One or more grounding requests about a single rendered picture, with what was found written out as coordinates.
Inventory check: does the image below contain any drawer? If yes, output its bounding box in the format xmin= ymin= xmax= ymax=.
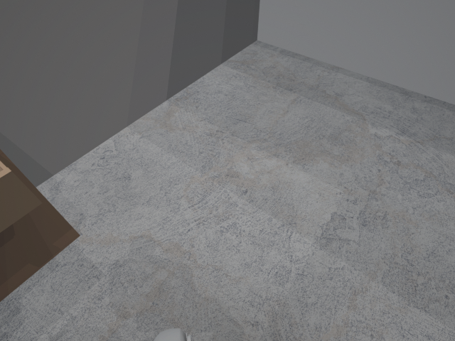
xmin=0 ymin=161 xmax=42 ymax=233

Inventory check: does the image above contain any cabinet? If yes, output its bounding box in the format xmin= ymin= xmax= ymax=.
xmin=0 ymin=149 xmax=80 ymax=302

